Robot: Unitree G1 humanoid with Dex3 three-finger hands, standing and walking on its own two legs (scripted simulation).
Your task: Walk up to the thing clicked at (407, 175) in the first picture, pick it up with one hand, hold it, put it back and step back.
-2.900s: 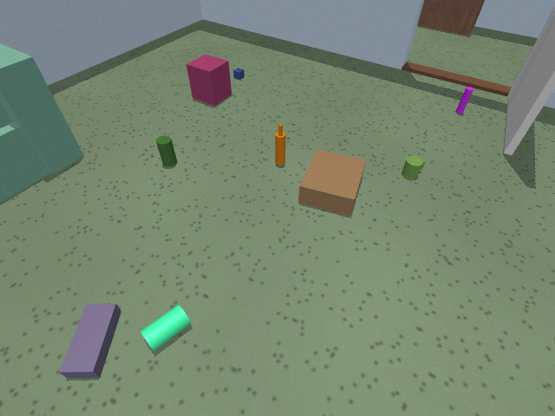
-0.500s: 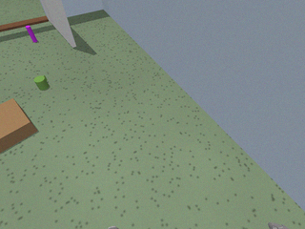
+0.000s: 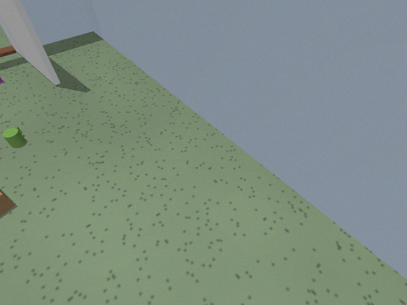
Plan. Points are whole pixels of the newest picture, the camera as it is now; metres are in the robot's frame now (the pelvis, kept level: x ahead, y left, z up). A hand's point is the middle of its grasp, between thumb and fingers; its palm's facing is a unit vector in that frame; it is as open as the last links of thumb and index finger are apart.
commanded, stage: walk up
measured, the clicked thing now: (15, 136) +1.25 +1.19 -0.70
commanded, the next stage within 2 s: stand in 0.62 s
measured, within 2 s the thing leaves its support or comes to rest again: neither
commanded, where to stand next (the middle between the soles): +0.06 +0.02 m, yaw -2 degrees
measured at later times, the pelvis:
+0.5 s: pelvis +0.00 +0.01 +0.02, yaw -4 degrees
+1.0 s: pelvis +0.01 +0.01 +0.04, yaw -3 degrees
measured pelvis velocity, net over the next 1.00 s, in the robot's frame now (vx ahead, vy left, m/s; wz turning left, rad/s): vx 0.01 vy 0.01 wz -0.05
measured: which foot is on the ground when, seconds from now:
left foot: down 0.00-1.00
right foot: down 0.00-1.00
